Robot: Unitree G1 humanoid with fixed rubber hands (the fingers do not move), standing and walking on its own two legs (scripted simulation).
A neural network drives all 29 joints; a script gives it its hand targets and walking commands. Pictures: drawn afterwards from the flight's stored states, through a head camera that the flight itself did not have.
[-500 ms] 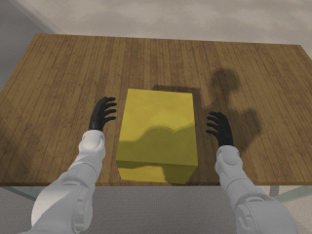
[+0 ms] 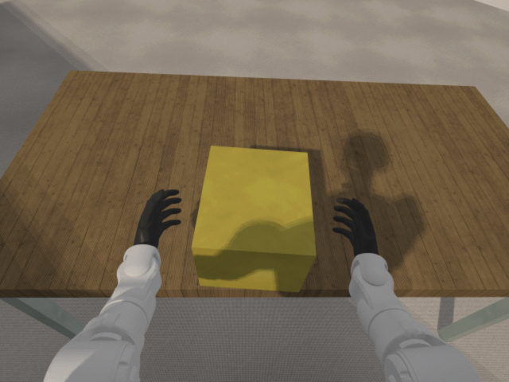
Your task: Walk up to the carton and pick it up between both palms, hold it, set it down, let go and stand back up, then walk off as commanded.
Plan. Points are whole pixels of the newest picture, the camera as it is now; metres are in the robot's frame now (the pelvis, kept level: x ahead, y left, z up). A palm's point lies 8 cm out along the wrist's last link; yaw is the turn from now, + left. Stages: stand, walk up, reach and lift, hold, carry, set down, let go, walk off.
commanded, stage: set down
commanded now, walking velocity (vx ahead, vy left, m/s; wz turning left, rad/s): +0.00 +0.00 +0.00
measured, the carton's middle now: (254, 218) +0.45 +0.00 -0.05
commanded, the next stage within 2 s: none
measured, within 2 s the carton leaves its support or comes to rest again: neither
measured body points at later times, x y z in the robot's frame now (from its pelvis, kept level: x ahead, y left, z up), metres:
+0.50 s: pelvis +0.00 +0.00 +0.00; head +0.04 +0.02 +0.45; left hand +0.35 +0.19 -0.01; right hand +0.33 -0.19 -0.01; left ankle +0.02 +0.11 -0.74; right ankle +0.03 -0.14 -0.74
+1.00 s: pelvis -0.01 +0.00 +0.01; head +0.00 +0.02 +0.45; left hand +0.28 +0.21 -0.02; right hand +0.27 -0.19 -0.01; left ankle +0.02 +0.11 -0.74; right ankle +0.03 -0.14 -0.74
